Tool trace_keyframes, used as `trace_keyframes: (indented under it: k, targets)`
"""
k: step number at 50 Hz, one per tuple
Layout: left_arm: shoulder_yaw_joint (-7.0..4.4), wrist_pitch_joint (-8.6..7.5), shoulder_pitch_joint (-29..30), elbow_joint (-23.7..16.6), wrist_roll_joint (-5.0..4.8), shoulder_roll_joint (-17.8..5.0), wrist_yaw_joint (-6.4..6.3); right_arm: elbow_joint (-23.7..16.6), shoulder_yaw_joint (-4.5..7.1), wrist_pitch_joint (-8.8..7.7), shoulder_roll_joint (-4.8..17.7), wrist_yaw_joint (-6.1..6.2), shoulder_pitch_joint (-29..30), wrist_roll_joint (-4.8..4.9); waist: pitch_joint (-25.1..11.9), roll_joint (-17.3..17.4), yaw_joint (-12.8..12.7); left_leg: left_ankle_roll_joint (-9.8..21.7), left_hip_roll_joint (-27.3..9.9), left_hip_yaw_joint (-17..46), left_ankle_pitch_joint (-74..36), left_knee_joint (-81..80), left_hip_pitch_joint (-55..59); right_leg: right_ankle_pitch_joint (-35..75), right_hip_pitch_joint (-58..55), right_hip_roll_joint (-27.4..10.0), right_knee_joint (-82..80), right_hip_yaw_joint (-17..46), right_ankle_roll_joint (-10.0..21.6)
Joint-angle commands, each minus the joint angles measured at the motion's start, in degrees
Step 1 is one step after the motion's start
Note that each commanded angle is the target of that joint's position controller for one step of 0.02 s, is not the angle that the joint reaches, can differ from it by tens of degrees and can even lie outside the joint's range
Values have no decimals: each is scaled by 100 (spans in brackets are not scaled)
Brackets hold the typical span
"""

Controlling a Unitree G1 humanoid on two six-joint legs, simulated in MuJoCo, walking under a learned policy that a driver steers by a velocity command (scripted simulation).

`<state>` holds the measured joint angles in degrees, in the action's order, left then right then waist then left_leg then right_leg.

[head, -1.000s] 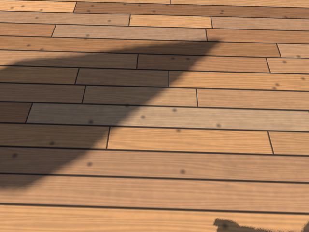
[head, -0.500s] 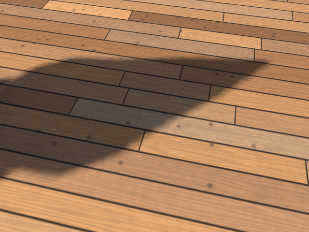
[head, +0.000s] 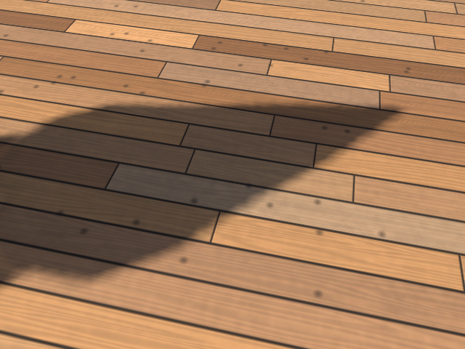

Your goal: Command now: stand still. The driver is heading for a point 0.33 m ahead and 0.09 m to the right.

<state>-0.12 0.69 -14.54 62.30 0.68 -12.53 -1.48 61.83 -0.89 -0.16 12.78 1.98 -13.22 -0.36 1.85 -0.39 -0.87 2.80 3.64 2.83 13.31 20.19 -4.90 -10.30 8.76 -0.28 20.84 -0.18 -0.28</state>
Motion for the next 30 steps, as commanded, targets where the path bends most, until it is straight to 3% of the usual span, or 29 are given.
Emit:
trace_keyframes:
  k: [1, 13, 14, 16, 18, 19, 20, 22, 25, 27, 28, 29, 30]
  targets:
    - [-68, -33, -192, -13, -3, -511, -29, -53, 72, -48, 554, 26, -164, -1, 93, 64, 1, 112, -766, 638, -800, -430, -521, 587, -232, -482, -175, 471, 163]
    - [-16, -28, -300, 280, -10, -326, -68, 224, 23, -53, 348, 58, -500, -6, 172, 47, 25, 98, -742, 571, -901, -340, -528, 602, -136, -478, -120, 471, 177]
    - [-5, -25, -341, 308, -2, -286, -67, 251, 20, -49, 324, 57, -568, -15, 56, 65, 40, 117, -700, 571, -360, -415, -492, 204, -169, -419, -123, 434, 186]
    - [-54, -1, -307, 261, 29, -345, -52, 254, 125, 3, 539, 56, -659, -20, 197, 284, 87, 318, -626, 734, 1450, -488, -662, -1150, 137, -83, 321, 172, 276]
    - [-70, 9, -63, 91, 107, -283, 11, 260, 237, 62, 698, 30, -951, -40, 688, 606, 263, 694, -1020, 1464, 3182, -869, -769, -1993, 1122, 195, 1048, -62, 347]
    - [-37, -21, 58, -19, 165, -120, 47, 296, 289, 63, 758, 24, -1151, -47, 890, 818, 342, 930, -1425, 1988, 3611, -1115, -716, -1850, 1506, 227, 1495, -272, 349]
    - [-27, -75, 163, -122, 197, -67, 74, 303, 319, 43, 737, 22, -1228, -58, 1047, 888, 375, 1129, -1751, 2357, 3579, -1279, -711, -1572, 1788, 71, 1888, -301, 377]
    - [-79, -213, 357, -324, 159, -199, 123, 263, 363, -51, 717, -1, -1249, -122, 1025, 757, 376, 1283, -1948, 2487, 2837, -1340, -414, -1655, 2233, -134, 2327, -134, 430]
    - [-140, -394, 177, -435, 58, -219, 198, 175, 416, -183, 701, -30, -1015, -79, 807, 662, 126, 1086, -1682, 1805, 1727, -1004, -457, -1293, 1581, -127, 1549, -261, 480]
    - [-191, -443, -869, -90, -3, -102, 191, 30, 418, -217, 637, -47, -610, -11, 570, 438, -408, 795, -1194, 1094, 1236, -318, -1550, -573, -429, 244, 468, -558, 482]
    - [-285, -475, -1525, 107, 31, -320, 141, -70, 359, -283, 440, -73, -493, -43, 353, -126, -660, 600, -803, 589, 843, 681, -2259, -804, -1520, -90, 76, 63, 511]
    - [-440, -497, -2300, 189, 75, -960, 86, -321, 222, -355, -42, -137, -381, -16, -78, -1609, -871, 267, -36, -390, 1214, 2667, -3142, -2576, -2217, -1600, -1083, 2491, 887]
    - [-462, -412, -2451, 345, 22, -1020, 99, -424, 333, -354, 387, -173, -293, -187, 167, -1384, -691, 276, -29, -334, 1774, 3837, -3663, -3201, -1787, -2176, -1434, 3712, 1240]
